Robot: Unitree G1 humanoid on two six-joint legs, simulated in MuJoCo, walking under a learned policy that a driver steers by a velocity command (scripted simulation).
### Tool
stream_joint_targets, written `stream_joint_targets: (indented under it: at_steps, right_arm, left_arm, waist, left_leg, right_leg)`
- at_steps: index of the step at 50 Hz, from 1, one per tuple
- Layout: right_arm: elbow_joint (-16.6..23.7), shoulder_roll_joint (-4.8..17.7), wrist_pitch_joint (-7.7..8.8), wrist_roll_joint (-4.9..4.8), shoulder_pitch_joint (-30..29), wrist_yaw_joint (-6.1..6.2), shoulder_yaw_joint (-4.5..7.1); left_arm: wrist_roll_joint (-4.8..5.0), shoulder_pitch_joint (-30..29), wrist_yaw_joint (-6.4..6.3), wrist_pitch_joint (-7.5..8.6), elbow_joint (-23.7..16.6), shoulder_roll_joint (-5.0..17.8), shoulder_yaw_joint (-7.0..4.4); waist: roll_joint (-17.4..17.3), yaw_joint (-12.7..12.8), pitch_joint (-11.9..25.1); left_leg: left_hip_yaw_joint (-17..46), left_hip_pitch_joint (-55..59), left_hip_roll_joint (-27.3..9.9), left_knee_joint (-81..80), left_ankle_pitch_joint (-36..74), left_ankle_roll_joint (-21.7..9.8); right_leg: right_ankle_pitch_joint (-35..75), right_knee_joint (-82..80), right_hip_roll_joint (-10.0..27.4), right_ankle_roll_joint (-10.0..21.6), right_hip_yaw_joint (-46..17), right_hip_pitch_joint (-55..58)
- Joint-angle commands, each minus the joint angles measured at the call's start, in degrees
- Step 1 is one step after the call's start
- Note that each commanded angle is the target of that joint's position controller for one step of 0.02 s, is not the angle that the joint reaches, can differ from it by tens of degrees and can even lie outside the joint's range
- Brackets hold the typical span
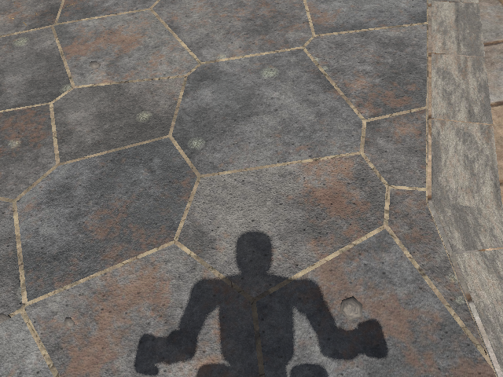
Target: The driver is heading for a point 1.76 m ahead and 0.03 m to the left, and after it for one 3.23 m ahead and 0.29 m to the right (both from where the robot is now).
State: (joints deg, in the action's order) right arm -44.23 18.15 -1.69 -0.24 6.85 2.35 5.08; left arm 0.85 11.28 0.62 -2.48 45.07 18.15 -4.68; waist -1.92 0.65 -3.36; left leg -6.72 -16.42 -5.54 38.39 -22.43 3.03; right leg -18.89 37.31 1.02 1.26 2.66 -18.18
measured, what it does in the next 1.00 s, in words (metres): steps on the spot: left foot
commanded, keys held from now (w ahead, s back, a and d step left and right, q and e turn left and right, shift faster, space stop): e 0.12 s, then no key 0.30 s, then q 0.34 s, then w+q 0.22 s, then w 0.02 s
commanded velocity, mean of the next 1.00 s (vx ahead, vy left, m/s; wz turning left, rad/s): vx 0.05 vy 0.00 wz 0.04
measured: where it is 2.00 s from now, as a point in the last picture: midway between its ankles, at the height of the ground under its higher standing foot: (225, 325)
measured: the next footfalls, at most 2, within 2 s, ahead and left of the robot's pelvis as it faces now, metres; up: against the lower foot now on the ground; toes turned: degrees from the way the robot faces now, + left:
left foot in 0.54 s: +0.08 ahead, +0.13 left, +0.00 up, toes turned -8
left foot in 1.10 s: +0.13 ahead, +0.20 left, +0.00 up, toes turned +12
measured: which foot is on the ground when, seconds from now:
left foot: up 0.00-0.52, down 0.54-0.78, up 0.80-1.00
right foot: down 0.00-1.00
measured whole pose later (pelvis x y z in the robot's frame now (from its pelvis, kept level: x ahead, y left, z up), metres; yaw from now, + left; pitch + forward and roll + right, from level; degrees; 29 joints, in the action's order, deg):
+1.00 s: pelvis +0.05 +0.03 +0.02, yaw +6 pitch +2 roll -1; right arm -41.5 17.3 -0.2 -1.6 6.9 -1.8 3.4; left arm 0.4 16.3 -1.3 2.1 44.1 17.9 -4.7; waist -0.1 3.8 -1.4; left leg -0.4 -28.2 -5.2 48.6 -21.4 0.4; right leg -16.2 20.7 1.9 0.6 8.6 -6.3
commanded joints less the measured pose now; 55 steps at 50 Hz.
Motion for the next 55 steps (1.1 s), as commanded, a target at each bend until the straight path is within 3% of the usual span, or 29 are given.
stream_joint_targets:
  at_steps: [1,2,3,4,5,8,12,21,23,24,26,28,29,30,33,35,37,38,39,40,41,42,44,47,49,51,53,54,55]
  right_arm:
    - [6.25,3.06,0.73,1.36,-4.87,0.28,0.37]
    - [6.26,5.13,0.66,0.03,-5.86,0.66,0.95]
    - [5.54,6.11,0.63,-0.23,-4.99,0.97,1.38]
    - [4.16,6.52,0.54,0.23,-4.04,1.46,1.75]
    - [3.75,6.82,0.42,0.47,-3.12,1.67,1.99]
    - [2.54,5.48,0.65,-0.18,-0.54,1.20,1.87]
    - [2.06,4.50,0.68,-0.13,-1.00,1.11,1.58]
    - [0.62,4.23,2.07,-0.20,-0.64,0.42,1.00]
    - [-0.61,3.26,2.45,-0.21,1.01,0.03,0.43]
    - [-0.99,3.19,2.62,-0.34,1.46,-0.16,0.28]
    - [-1.41,3.53,3.05,-0.27,2.72,-0.54,0.05]
    - [-0.24,7.80,3.27,0.38,2.24,-0.61,0.55]
    - [-0.09,11.04,3.06,-0.23,1.38,-0.67,1.28]
    - [-0.05,10.04,2.76,-1.00,1.38,-0.95,1.38]
    - [0.96,8.14,2.57,-0.86,0.73,-1.05,1.01]
    - [1.69,8.22,2.65,-0.74,0.78,-1.02,1.03]
    - [2.80,7.81,2.41,-0.83,0.06,-0.93,0.88]
    - [3.40,7.21,2.19,-0.91,-0.31,-0.88,0.69]
    - [3.55,5.89,1.81,-1.06,0.52,-0.92,0.32]
    - [4.15,4.44,1.55,-1.12,0.81,-1.25,-0.09]
    - [5.63,6.26,1.53,-1.01,-2.15,-1.64,0.33]
    - [6.13,7.00,1.43,-1.52,-3.03,-1.96,0.84]
    - [6.40,5.34,1.49,-1.61,-4.07,-2.48,0.31]
    - [7.37,3.24,2.35,-1.37,-5.24,-3.94,-0.79]
    - [8.10,2.11,2.76,-1.35,-5.72,-4.76,-1.47]
    - [7.98,2.44,2.85,-1.43,-4.27,-4.95,-1.54]
    - [5.60,3.42,2.73,-1.30,2.17,-4.75,-0.88]
    - [3.65,5.91,2.54,-1.50,8.34,-4.19,0.49]
    - [2.13,9.71,2.43,-1.63,16.29,-3.47,2.10]
  left_arm:
    - [-2.93,6.43,0.13,2.08,-5.06,15.15,-2.96]
    - [-3.22,4.53,0.60,3.38,-5.67,13.73,-2.66]
    - [-2.06,1.87,0.34,4.01,-5.90,12.32,-2.38]
    - [-0.94,-0.34,-0.22,3.91,-6.24,10.61,-1.92]
    - [-0.21,-1.52,-0.77,3.67,-6.54,9.56,-1.45]
    - [-0.61,-0.44,-1.79,3.52,-7.30,7.31,-0.54]
    - [-0.92,0.39,-2.27,3.36,-7.13,6.27,0.06]
    - [-1.78,-2.13,-1.65,2.75,-5.45,5.79,0.50]
    - [-2.10,-3.25,-1.37,2.86,-4.59,3.36,1.43]
    - [-2.18,-3.44,-1.25,2.90,-4.00,3.30,1.52]
    - [-1.70,-4.14,-1.23,2.86,-3.02,4.02,1.43]
    - [-1.84,-1.57,-1.59,3.20,-2.40,5.57,0.80]
    - [-2.36,0.69,-1.70,3.37,-2.64,6.19,0.30]
    - [-2.30,-0.92,-2.04,3.29,-2.89,6.07,0.17]
    - [-1.40,-2.31,-3.06,1.83,-3.61,4.79,-0.42]
    - [-1.52,-1.54,-3.20,1.01,-4.31,4.15,-0.82]
    - [-1.64,-0.43,-3.15,0.95,-4.76,4.33,-1.29]
    - [-1.72,0.66,-3.11,1.06,-4.76,5.07,-1.60]
    - [-1.80,2.52,-2.98,1.37,-4.61,6.46,-2.00]
    - [-1.60,1.24,-2.96,1.93,-5.00,7.86,-2.25]
    - [-1.88,2.91,-3.00,2.96,-5.45,7.49,-1.93]
    - [-1.65,2.20,-3.08,3.94,-5.63,7.20,-1.69]
    - [-0.40,0.29,-3.09,5.10,-5.75,7.71,-1.76]
    - [-0.70,1.77,-2.59,5.43,-5.29,8.75,-2.15]
    - [-0.22,2.30,-1.79,5.69,-4.85,9.80,-2.59]
    - [0.52,4.07,-0.69,5.68,-3.84,10.66,-2.84]
    - [1.28,3.41,0.07,5.54,-3.18,9.97,-2.47]
    - [0.74,4.00,0.33,5.91,-2.76,7.80,-1.53]
    - [-0.60,2.70,0.51,6.49,-3.43,4.29,-0.14]
  waist:
    - [17.07,3.17,10.28]
    - [10.54,2.73,8.84]
    - [7.85,1.14,6.56]
    - [5.58,0.24,5.99]
    - [6.56,-0.58,5.70]
    - [7.67,-0.89,8.14]
    - [7.97,0.02,7.63]
    - [8.73,1.54,3.94]
    - [8.05,1.13,4.95]
    - [7.96,0.95,5.03]
    - [6.62,-0.96,4.77]
    - [2.76,-0.25,6.06]
    - [-2.33,2.55,6.91]
    - [-4.02,1.35,7.44]
    - [-4.96,0.82,6.21]
    - [-5.12,1.03,6.01]
    - [-2.69,1.35,5.95]
    - [0.29,1.54,5.97]
    - [5.40,1.85,7.15]
    - [12.57,1.24,6.79]
    - [10.31,2.85,4.81]
    - [5.60,2.09,2.56]
    - [5.09,1.88,-0.84]
    - [6.04,3.27,0.91]
    - [6.67,3.49,1.61]
    - [7.30,2.99,2.23]
    - [6.67,-1.03,3.07]
    - [5.14,-4.06,5.38]
    - [-0.94,-8.13,8.78]
  left_leg:
    - [8.26,-20.03,6.46,29.70,-19.95,1.00]
    - [10.76,-21.72,5.37,33.56,-16.24,0.12]
    - [11.25,-22.79,4.15,32.55,-10.40,-0.76]
    - [11.73,-23.04,3.04,30.94,-5.62,-0.85]
    - [12.04,-21.30,2.79,29.57,-2.31,-0.63]
    - [11.70,-18.82,4.02,29.04,3.67,0.36]
    - [11.89,-18.14,3.26,22.84,6.03,2.06]
    - [11.09,-8.36,1.39,4.37,3.34,2.82]
    - [10.44,-3.58,1.03,-0.52,3.68,2.48]
    - [9.80,-1.55,1.42,-2.83,4.42,2.19]
    - [8.59,3.17,2.36,-12.10,12.41,0.84]
    - [12.54,6.29,-0.44,-13.31,29.43,-1.44]
    - [14.05,6.55,-1.19,-9.80,35.11,-3.48]
    - [15.06,4.27,-0.91,-10.00,32.49,-5.14]
    - [19.87,-0.97,-1.62,-11.43,25.96,-7.05]
    - [22.41,-3.45,-1.76,-11.09,22.53,-7.98]
    - [22.00,-6.69,-0.10,-8.38,19.14,-7.19]
    - [19.66,-9.27,1.91,-4.71,16.52,-5.77]
    - [15.05,-12.52,4.99,1.22,7.70,-4.07]
    - [9.53,-16.73,6.20,11.41,-6.69,-3.11]
    - [11.16,-22.32,2.62,21.98,-11.11,-3.06]
    - [12.83,-25.52,0.77,25.91,-9.40,-3.49]
    - [12.60,-28.66,-1.15,22.33,-3.91,-3.25]
    - [7.88,-21.24,-1.14,13.93,1.07,-2.40]
    - [4.86,-14.44,0.09,6.56,2.03,-2.49]
    - [2.23,-7.54,2.58,0.53,3.58,-3.03]
    - [-0.73,4.46,6.01,-6.70,7.87,-4.77]
    - [-0.36,14.17,7.65,-7.94,7.62,-6.43]
    - [9.63,24.53,1.66,-10.84,6.73,-8.98]
  right_leg:
    - [40.86,-18.03,22.29,18.94,-36.05,14.17]
    - [34.30,-18.81,20.21,18.70,-32.46,13.50]
    - [27.73,-18.57,16.86,15.27,-28.03,12.71]
    - [22.91,-18.25,14.54,12.20,-25.59,12.76]
    - [22.16,-18.71,12.82,10.76,-23.67,11.40]
    - [25.38,-19.17,10.81,10.10,-20.50,13.49]
    - [23.98,-19.97,10.21,9.92,-19.57,15.47]
    - [15.90,-20.92,8.99,11.00,-20.92,10.89]
    - [17.20,-20.45,8.83,11.00,-19.58,10.12]
    - [18.59,-19.97,8.80,10.86,-19.14,9.83]
    - [21.15,-17.94,7.83,9.27,-17.50,9.22]
    - [19.03,-14.88,5.32,5.89,-15.47,9.63]
    - [16.35,-13.32,1.39,4.52,-12.15,8.94]
    - [14.97,-11.45,-0.76,3.43,-8.70,10.10]
    - [12.69,-7.02,-1.88,3.06,-5.44,9.96]
    - [10.07,-6.20,-1.34,3.38,-5.25,9.79]
    - [9.20,-8.32,0.88,4.51,-6.83,10.91]
    - [10.87,-10.94,3.98,6.15,-9.63,12.45]
    - [7.76,-15.60,10.07,9.54,-15.67,15.12]
    - [3.18,-20.72,18.83,14.48,-24.24,15.82]
    - [-2.69,-24.24,23.74,17.75,-30.50,15.24]
    - [-9.21,-25.68,23.93,17.46,-30.39,14.56]
    - [-11.25,-27.77,20.18,13.58,-23.24,15.83]
    - [-1.65,-28.24,15.24,10.42,-10.49,15.07]
    - [1.87,-27.45,13.62,9.42,-4.46,12.85]
    - [1.34,-25.80,13.92,9.43,-2.89,10.63]
    - [1.45,-20.00,13.70,7.89,-0.27,4.85]
    - [6.75,-12.35,12.12,6.08,2.56,0.50]
    - [6.00,4.17,8.49,2.02,7.54,-6.99]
